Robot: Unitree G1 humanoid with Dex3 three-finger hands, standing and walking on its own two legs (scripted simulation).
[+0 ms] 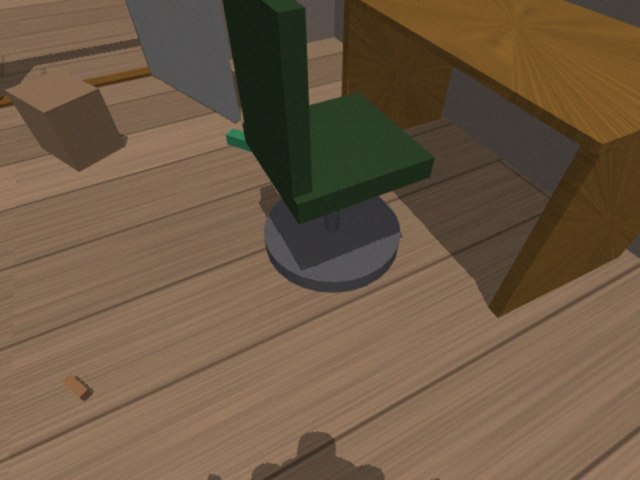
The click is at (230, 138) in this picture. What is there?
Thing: lying carton
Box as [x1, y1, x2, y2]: [226, 129, 251, 151]
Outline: 226,134 228,144 251,151 244,140 243,132 232,129
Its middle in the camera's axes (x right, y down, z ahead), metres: -0.45 -0.53 +2.14
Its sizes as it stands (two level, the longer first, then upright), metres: 0.168 0.069 0.062
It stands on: the floor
